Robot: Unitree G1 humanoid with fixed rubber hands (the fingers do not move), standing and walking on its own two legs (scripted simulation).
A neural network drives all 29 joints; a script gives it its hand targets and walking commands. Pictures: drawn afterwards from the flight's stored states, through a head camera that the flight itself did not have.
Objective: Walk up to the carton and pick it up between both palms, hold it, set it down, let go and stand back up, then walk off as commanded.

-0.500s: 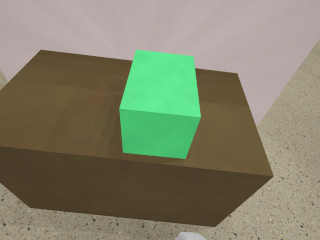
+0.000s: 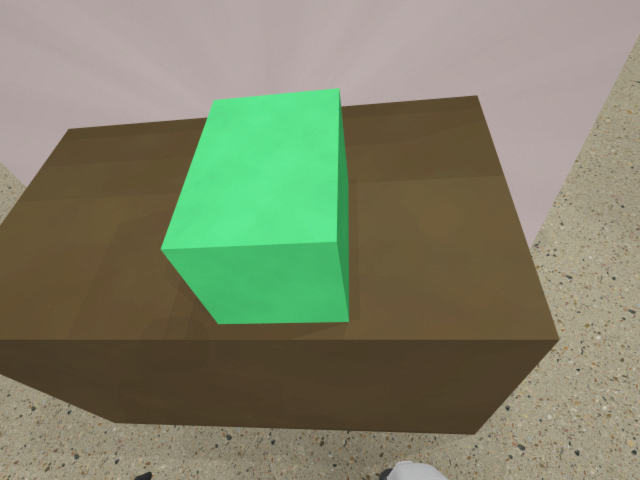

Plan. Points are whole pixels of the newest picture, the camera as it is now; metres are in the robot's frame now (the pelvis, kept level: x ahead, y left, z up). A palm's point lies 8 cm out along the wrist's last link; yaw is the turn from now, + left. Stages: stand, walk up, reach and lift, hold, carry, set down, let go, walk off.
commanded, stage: walk up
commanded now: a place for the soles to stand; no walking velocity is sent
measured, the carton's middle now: (278, 206) +0.53 +0.08 +0.00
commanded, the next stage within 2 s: none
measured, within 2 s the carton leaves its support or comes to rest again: neither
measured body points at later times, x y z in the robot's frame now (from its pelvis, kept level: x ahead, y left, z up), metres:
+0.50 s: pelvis +0.01 +0.04 +0.00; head +0.04 +0.06 +0.45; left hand +0.11 +0.33 -0.14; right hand +0.06 -0.28 -0.11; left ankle +0.00 +0.16 -0.73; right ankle +0.09 -0.07 -0.73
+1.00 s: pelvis +0.01 +0.03 +0.00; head +0.04 +0.03 +0.45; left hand +0.14 +0.32 -0.11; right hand +0.07 -0.27 -0.13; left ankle +0.00 +0.16 -0.73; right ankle +0.09 -0.07 -0.73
